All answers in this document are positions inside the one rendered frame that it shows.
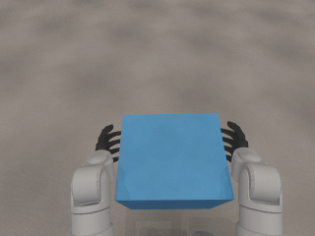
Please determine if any carton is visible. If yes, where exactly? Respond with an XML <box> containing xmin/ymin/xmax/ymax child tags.
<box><xmin>114</xmin><ymin>113</ymin><xmax>234</xmax><ymax>209</ymax></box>

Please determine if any robot right forearm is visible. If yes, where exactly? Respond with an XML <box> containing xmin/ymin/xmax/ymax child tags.
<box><xmin>230</xmin><ymin>147</ymin><xmax>286</xmax><ymax>236</ymax></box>

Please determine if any robot left forearm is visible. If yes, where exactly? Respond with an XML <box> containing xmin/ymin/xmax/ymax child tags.
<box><xmin>68</xmin><ymin>149</ymin><xmax>116</xmax><ymax>236</ymax></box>

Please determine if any robot right hand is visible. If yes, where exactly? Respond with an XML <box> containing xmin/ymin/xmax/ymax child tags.
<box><xmin>220</xmin><ymin>121</ymin><xmax>249</xmax><ymax>162</ymax></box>

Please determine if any robot left hand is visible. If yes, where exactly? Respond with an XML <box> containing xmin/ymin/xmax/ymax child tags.
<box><xmin>95</xmin><ymin>124</ymin><xmax>121</xmax><ymax>162</ymax></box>

